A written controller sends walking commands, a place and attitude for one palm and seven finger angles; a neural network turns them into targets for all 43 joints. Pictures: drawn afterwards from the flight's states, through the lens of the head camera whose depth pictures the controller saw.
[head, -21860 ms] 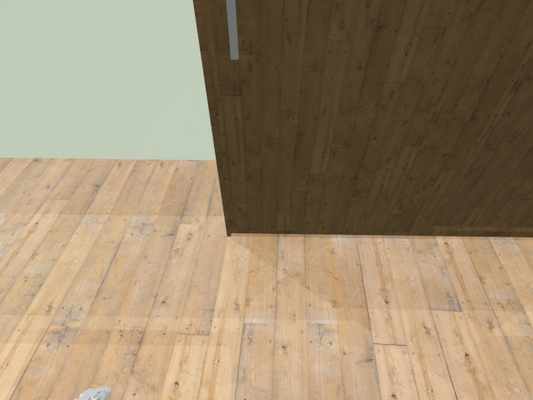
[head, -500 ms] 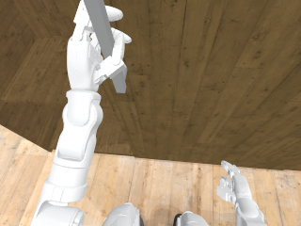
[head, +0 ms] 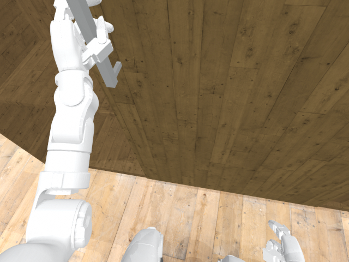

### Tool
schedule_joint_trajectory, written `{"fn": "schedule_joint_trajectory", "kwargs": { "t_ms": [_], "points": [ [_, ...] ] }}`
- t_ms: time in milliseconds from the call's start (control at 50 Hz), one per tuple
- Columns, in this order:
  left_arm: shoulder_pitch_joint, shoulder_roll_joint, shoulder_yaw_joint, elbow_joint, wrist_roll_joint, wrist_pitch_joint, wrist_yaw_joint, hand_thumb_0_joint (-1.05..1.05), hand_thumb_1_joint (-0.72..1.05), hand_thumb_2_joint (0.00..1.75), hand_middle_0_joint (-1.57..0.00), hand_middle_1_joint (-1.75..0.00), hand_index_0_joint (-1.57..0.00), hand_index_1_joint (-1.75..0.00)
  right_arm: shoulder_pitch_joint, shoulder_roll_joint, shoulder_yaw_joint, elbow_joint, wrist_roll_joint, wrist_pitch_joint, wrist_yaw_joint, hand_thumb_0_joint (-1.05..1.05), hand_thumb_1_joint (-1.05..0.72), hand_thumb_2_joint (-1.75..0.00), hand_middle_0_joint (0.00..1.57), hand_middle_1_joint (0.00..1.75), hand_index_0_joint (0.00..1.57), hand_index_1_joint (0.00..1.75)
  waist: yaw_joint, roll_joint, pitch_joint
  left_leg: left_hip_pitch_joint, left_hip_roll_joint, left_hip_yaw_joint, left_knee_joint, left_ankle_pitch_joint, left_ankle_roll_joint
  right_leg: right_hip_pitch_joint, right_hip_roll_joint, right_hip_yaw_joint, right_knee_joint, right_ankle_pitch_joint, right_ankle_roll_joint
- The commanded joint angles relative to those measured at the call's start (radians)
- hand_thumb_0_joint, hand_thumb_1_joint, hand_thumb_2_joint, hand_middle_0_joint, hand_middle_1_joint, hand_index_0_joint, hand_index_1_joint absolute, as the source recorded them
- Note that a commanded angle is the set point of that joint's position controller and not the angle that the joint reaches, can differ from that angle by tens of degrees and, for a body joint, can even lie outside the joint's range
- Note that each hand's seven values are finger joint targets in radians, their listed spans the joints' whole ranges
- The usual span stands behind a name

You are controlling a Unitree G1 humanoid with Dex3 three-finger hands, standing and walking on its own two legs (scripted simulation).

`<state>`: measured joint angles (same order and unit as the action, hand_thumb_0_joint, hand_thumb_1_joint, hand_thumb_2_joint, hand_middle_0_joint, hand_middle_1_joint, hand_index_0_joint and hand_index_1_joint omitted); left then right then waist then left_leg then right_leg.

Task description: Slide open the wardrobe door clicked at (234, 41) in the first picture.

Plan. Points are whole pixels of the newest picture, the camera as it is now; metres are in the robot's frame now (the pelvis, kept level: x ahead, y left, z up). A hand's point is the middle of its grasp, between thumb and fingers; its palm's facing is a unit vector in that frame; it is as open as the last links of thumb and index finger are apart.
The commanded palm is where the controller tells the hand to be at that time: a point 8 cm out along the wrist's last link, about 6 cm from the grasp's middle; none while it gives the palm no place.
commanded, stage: step sideways, sliding the door along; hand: left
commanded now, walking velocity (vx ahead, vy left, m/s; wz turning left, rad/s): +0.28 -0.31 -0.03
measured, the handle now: (93, 20) +0.47 +0.20 +0.26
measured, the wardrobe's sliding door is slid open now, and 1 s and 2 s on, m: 0.68 0.68 0.68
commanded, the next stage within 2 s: stop walking and hold the door there in 0.12 s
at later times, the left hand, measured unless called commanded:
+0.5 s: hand (103, 42) +0.44 +0.18 +0.23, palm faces +0.57 -0.77 -0.28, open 6.2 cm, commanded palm +0.39 +0.22 +0.21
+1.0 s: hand (105, 41) +0.43 +0.18 +0.24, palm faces +0.47 -0.87 -0.15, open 6.0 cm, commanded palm +0.39 +0.21 +0.21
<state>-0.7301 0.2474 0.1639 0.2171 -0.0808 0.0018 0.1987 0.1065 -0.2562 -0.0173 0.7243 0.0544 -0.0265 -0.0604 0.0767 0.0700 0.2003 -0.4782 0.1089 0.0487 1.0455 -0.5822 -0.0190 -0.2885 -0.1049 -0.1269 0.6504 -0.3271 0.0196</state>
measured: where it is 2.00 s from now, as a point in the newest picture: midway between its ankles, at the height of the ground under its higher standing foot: outside the picture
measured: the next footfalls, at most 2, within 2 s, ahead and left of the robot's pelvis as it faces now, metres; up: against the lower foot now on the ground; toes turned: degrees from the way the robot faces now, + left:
left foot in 0.08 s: +0.07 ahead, +0.09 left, +0.00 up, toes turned +11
right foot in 0.42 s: +0.16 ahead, -0.28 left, +0.00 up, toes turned -9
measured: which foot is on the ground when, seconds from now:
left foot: up 0.00-0.06, down 0.08-0.42, up 0.44-0.78, down 0.80-1.00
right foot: down 0.00-0.06, up 0.08-0.40, down 0.42-0.80, up 0.82-1.00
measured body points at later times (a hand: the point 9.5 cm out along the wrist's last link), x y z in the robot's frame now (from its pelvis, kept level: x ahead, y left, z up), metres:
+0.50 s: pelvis +0.05 -0.14 +0.00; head +0.10 -0.17 +0.44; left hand +0.40 +0.22 +0.25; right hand +0.26 -0.37 -0.11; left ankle +0.02 +0.04 -0.69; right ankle +0.12 -0.27 -0.72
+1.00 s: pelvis +0.00 -0.11 +0.02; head +0.00 -0.10 +0.47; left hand +0.40 +0.22 +0.25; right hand +0.04 -0.38 -0.09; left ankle +0.03 +0.00 -0.72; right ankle -0.01 -0.22 -0.70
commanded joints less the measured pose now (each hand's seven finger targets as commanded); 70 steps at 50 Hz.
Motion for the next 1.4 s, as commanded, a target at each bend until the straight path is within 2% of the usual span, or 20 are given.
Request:
{"fn": "schedule_joint_trajectory", "kwargs": {
  "t_ms": [0, 20, 40, 80, 200, 220, 280, 320, 380, 400, 460, 540, 620, 700, 740, 800, 960, 1020, 1140, 1380],
  "points": [
    [-0.544, -0.068, -0.294, -0.412, 0.006, -0.156, -0.098, 0.00, 0.90, 0.90, -0.45, -1.40, -0.45, -1.40, -0.065, -0.054, -0.023, -0.164, -0.001, -0.034, 0.009, 0.00, -0.90, -0.90, 0.20, 0.30, 0.20, 0.30, -0.120, -0.240, -0.541, 0.304, -0.034, 0.119, -0.560, 0.368, 0.005, 0.270, -0.087, 0.058, 0.049, 0.684, -0.125],
    [-0.535, -0.067, -0.302, -0.425, 0.000, -0.169, -0.107, 0.00, 0.90, 0.90, -0.45, -1.40, -0.45, -1.40, -0.050, -0.093, -0.044, -0.174, -0.004, -0.030, 0.012, 0.00, -0.90, -0.90, 0.20, 0.30, 0.20, 0.30, -0.148, -0.067, -0.558, 0.614, 0.081, 0.001, -0.640, 0.620, 0.038, -0.009, -0.052, 0.030, 0.237, 0.452, -0.070],
    [-0.539, -0.120, -0.336, -0.447, -0.016, -0.179, -0.120, 0.00, 0.90, 0.90, -0.45, -1.40, -0.45, -1.40, -0.039, -0.133, -0.065, -0.200, -0.010, -0.033, 0.022, 0.00, -0.90, -0.90, 0.20, 0.30, 0.20, 0.30, -0.128, 0.222, -0.608, 0.863, 0.398, -0.400, -0.610, 1.055, 0.163, -0.362, 0.054, 0.065, 0.431, -0.140, -0.014],
    [-0.580, -0.080, -0.292, -0.366, -0.010, -0.166, -0.135, 0.00, 0.90, 0.90, -0.45, -1.40, -0.45, -1.40, -0.078, -0.137, -0.072, -0.202, 0.014, -0.045, 0.067, 0.00, -0.90, -0.90, 0.20, 0.30, 0.20, 0.30, -0.107, 0.056, -0.607, 0.766, 0.515, -0.401, -0.612, 0.966, 0.250, -0.373, 0.020, 0.233, 0.652, -0.155, -0.033],
    [-0.559, -0.033, -0.280, -0.411, 0.012, -0.131, -0.165, 0.00, 0.90, 0.90, -0.45, -1.40, -0.45, -1.40, -0.049, -0.125, -0.078, -0.204, 0.004, -0.038, 0.079, 0.00, -0.90, -0.90, 0.20, 0.30, 0.20, 0.30, -0.114, 0.213, -0.477, 0.657, 0.310, 0.003, -0.599, 1.032, 0.124, -0.374, 0.032, 0.082, 0.491, -0.002, 0.017],
    [-0.316, 0.536, 0.274, -0.065, 0.066, -0.121, -0.110, 0.00, 0.90, 0.90, -0.45, -1.40, -0.45, -1.40, 0.010, -0.172, -0.092, -0.145, -0.007, -0.013, 0.043, 0.00, -0.90, -0.90, 0.20, 0.30, 0.20, 0.30, -0.082, 0.226, -0.521, 0.671, 0.281, 0.064, -0.600, 1.091, 0.121, -0.361, 0.058, 0.043, 0.454, -0.004, 0.037],
    [-0.350, 0.325, 0.053, -0.197, 0.033, -0.132, -0.149, 0.00, 0.90, 0.90, -0.45, -1.40, -0.45, -1.40, -0.014, -0.128, -0.057, -0.218, 0.000, -0.020, 0.038, 0.00, -0.90, -0.90, 0.20, 0.30, 0.20, 0.30, -0.101, 0.373, -0.508, 0.605, 0.216, 0.160, -0.571, 1.041, 0.109, -0.200, 0.101, -0.045, 0.163, 0.045, 0.036],
    [-0.283, 0.397, 0.114, -0.154, 0.034, -0.140, -0.143, 0.00, 0.90, 0.90, -0.45, -1.40, -0.45, -1.40, 0.000, -0.131, -0.045, -0.224, 0.005, -0.043, 0.030, 0.00, -0.90, -0.90, 0.20, 0.30, 0.20, 0.30, -0.100, 0.367, -0.489, 0.556, 0.173, 0.200, -0.527, 0.964, 0.071, -0.058, 0.151, -0.093, 0.010, 0.129, 0.038],
    [-0.193, 0.567, 0.253, -0.076, 0.055, -0.158, -0.126, 0.00, 0.90, 0.90, -0.45, -1.40, -0.45, -1.40, -0.010, -0.107, -0.030, -0.224, 0.020, -0.048, 0.026, 0.00, -0.90, -0.90, 0.20, 0.30, 0.20, 0.30, -0.069, 0.014, -0.510, 0.386, 0.073, 0.173, -0.272, 0.568, 0.022, 0.224, 0.038, 0.039, -0.243, 0.501, 0.020],
    [-0.158, 0.679, 0.331, -0.044, 0.068, -0.159, -0.116, 0.00, 0.90, 0.90, -0.45, -1.40, -0.45, -1.40, -0.039, -0.071, -0.017, -0.244, 0.014, -0.037, 0.013, 0.00, -0.90, -0.90, 0.20, 0.30, 0.20, 0.30, -0.056, -0.277, -0.526, 0.095, -0.045, 0.143, -0.082, 0.073, -0.002, 0.401, -0.184, 0.331, -0.215, 0.875, -0.058],
    [-0.095, 0.849, 0.509, 0.036, 0.059, -0.126, -0.090, 0.00, 0.90, 0.90, -0.45, -1.40, -0.45, -1.40, -0.025, -0.123, -0.004, -0.200, 0.004, -0.038, -0.007, 0.00, -0.90, -0.90, 0.20, 0.30, 0.20, 0.30, -0.048, -0.307, -0.492, -0.049, -0.043, -0.047, 0.136, -0.034, -0.020, 0.328, -0.345, 0.497, -0.256, 0.887, -0.144],
    [0.004, 0.828, 0.587, 0.166, 0.053, -0.151, -0.073, 0.00, 0.90, 0.90, -0.45, -1.40, -0.45, -1.40, -0.046, -0.150, -0.018, -0.161, 0.000, -0.044, -0.007, 0.00, -0.90, -0.90, 0.20, 0.30, 0.20, 0.30, -0.048, -0.361, -0.555, -0.029, -0.084, -0.082, 0.120, 0.113, -0.025, 0.355, -0.253, 0.273, -0.182, 0.860, -0.114],
    [-0.117, 0.791, 0.489, 0.112, 0.056, -0.169, -0.084, 0.00, 0.90, 0.90, -0.45, -1.40, -0.45, -1.40, -0.037, -0.171, -0.025, -0.140, -0.002, -0.044, -0.006, 0.00, -0.90, -0.90, 0.20, 0.30, 0.20, 0.30, -0.057, -0.170, -0.531, 0.094, -0.093, -0.042, -0.064, 0.115, -0.016, 0.224, -0.299, 0.322, -0.257, 0.646, -0.131],
    [-0.140, 0.755, 0.449, 0.127, 0.068, -0.181, -0.083, 0.00, 0.90, 0.90, -0.45, -1.40, -0.45, -1.40, 0.014, -0.182, -0.031, -0.140, -0.006, -0.049, -0.009, 0.00, -0.90, -0.90, 0.20, 0.30, 0.20, 0.30, -0.062, -0.235, -0.518, 0.256, -0.100, -0.009, -0.372, 0.152, 0.013, 0.101, -0.235, 0.288, -0.312, 0.284, -0.111],
    [-0.169, 0.749, 0.431, 0.101, 0.069, -0.206, -0.084, 0.00, 0.90, 0.90, -0.45, -1.40, -0.45, -1.40, 0.038, -0.193, -0.035, -0.130, -0.010, -0.042, -0.013, 0.00, -0.90, -0.90, 0.20, 0.30, 0.20, 0.30, -0.080, -0.106, -0.501, 0.362, -0.102, 0.035, -0.621, 0.307, 0.017, 0.072, -0.148, 0.213, -0.275, 0.150, -0.068],
    [-0.239, 0.678, 0.364, 0.030, 0.062, -0.236, -0.085, 0.00, 0.90, 0.90, -0.45, -1.40, -0.45, -1.40, 0.031, -0.215, -0.039, -0.182, -0.001, -0.044, -0.016, 0.00, -0.90, -0.90, 0.20, 0.30, 0.20, 0.30, -0.061, 0.323, -0.388, 0.262, 0.232, -0.296, -0.795, 0.493, 0.161, -0.070, 0.101, 0.055, 0.091, -0.114, -0.002],
    [-0.217, 0.636, 0.282, 0.072, 0.069, -0.175, -0.099, 0.00, 0.90, 0.90, -0.45, -1.40, -0.45, -1.40, 0.112, -0.195, -0.022, -0.156, -0.005, -0.067, -0.026, 0.00, -0.90, -0.90, 0.20, 0.30, 0.20, 0.30, -0.091, 0.219, -0.421, 0.434, 0.158, -0.114, -0.630, 0.868, 0.116, -0.043, 0.127, 0.030, -0.081, -0.028, 0.004],
    [-0.196, 0.693, 0.319, 0.125, 0.068, -0.161, -0.099, 0.00, 0.90, 0.90, -0.45, -1.40, -0.45, -1.40, 0.109, -0.210, -0.016, -0.155, -0.013, -0.056, -0.028, 0.00, -0.90, -0.90, 0.20, 0.30, 0.20, 0.30, -0.092, 0.212, -0.433, 0.349, 0.147, -0.096, -0.596, 0.755, 0.086, 0.117, 0.100, 0.052, -0.253, 0.116, -0.011],
    [-0.157, 0.856, 0.477, 0.299, 0.071, -0.145, -0.081, 0.00, 0.90, 0.90, -0.45, -1.40, -0.45, -1.40, 0.114, -0.180, -0.016, -0.155, 0.000, -0.041, -0.040, 0.00, -0.90, -0.90, 0.20, 0.30, 0.20, 0.30, -0.070, -0.190, -0.535, 0.015, -0.032, 0.011, -0.354, 0.201, 0.022, 0.446, -0.151, 0.280, -0.187, 0.778, -0.117],
    [-0.220, 0.755, 0.366, 0.379, 0.077, -0.182, -0.108, 0.00, 0.90, 0.90, -0.45, -1.40, -0.45, -1.40, 0.135, -0.208, -0.012, -0.139, -0.014, -0.030, -0.058, 0.00, -0.90, -0.90, 0.20, 0.30, 0.20, 0.30, -0.085, 0.141, -0.326, 0.279, 0.185, -0.228, -0.711, 0.652, 0.142, 0.017, 0.088, 0.074, -0.077, -0.055, -0.002]
  ]
}}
